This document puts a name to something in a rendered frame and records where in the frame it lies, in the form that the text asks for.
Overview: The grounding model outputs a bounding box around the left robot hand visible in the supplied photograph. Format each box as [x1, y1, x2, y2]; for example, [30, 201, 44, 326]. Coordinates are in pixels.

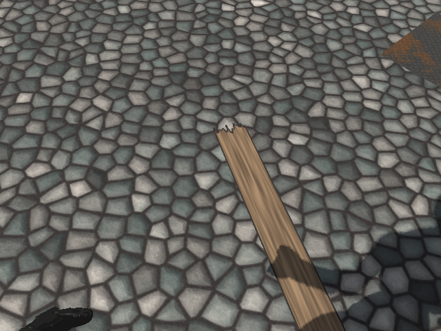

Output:
[19, 307, 93, 331]

